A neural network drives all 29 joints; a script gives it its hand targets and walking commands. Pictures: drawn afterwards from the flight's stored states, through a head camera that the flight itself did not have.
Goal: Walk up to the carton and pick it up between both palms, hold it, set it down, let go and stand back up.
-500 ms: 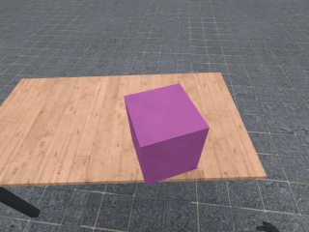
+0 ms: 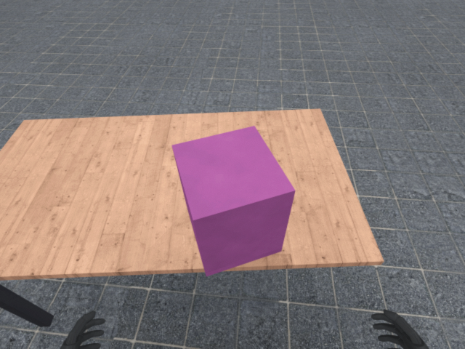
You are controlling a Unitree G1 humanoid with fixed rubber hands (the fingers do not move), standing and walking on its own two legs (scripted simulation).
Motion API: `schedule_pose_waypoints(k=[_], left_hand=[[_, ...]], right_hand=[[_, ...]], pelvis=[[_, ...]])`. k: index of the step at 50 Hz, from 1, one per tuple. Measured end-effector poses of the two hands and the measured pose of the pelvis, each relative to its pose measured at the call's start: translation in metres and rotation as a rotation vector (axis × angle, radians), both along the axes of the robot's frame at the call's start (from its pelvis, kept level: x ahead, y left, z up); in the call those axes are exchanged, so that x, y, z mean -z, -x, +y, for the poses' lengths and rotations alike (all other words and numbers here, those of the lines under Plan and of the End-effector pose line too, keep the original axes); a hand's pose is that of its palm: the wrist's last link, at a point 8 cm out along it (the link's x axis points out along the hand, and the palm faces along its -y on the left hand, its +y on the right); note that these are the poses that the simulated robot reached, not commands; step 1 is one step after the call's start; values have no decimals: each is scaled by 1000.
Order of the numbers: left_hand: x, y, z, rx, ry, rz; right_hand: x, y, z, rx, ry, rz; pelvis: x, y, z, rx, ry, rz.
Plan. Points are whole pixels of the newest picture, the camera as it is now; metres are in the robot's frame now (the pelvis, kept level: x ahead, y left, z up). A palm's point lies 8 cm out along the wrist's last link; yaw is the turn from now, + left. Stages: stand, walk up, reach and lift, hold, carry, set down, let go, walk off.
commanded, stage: reach and lift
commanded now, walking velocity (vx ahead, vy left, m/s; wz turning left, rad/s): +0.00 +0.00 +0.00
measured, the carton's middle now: (230, 201) +0.47 +0.01 -0.07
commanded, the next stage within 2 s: none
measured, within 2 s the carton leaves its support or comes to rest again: neither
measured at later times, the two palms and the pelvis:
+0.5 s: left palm (104, 339) +0.18 +0.22 -0.05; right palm (405, 333) +0.18 -0.28 -0.06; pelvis +0.02 +0.00 +0.01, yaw +0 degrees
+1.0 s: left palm (136, 322) +0.20 +0.17 -0.03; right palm (411, 316) +0.20 -0.29 -0.04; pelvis +0.02 +0.00 +0.01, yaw +0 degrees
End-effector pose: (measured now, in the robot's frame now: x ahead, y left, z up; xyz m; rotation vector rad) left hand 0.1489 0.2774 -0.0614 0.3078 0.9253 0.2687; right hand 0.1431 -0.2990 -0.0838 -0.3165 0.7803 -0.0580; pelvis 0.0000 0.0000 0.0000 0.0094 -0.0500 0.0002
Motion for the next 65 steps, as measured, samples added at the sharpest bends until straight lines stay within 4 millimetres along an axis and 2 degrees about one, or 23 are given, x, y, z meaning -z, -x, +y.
schedule_pose_waypoints(k=[5, 11, 19, 33, 43, 54, 65], left_hand=[[-2, 3, -2, -8, -1, -50], [-6, -13, -17, 4, 27, -140], [-8, -30, -44, 16, 76, -207], [-14, -32, -61, 7, 90, -318], [-22, -38, -89, 10, 136, -422], [-36, -58, -116, 13, 153, -534], [-45, -75, -127, 33, 153, -589]], right_hand=[[-4, -3, 12, -23, -33, -21], [-9, -10, 17, -21, -65, -57], [-17, -23, 18, -6, -109, -112], [-31, -45, 19, -2, -175, -241], [-43, -50, 14, -35, -200, -318], [-44, -58, 9, -80, -239, -354], [-47, -77, 12, -118, -265, -392]], pelvis=[[-2, 1, 3, -1, 4, 4], [-3, -2, 5, -1, 7, 11], [-6, -11, 5, -1, 7, 25], [-8, -24, 5, -2, 8, 47], [-8, -24, 3, -1, 6, 47], [-6, -25, -9, -1, -9, 48], [-5, -27, -16, -1, -19, 51]])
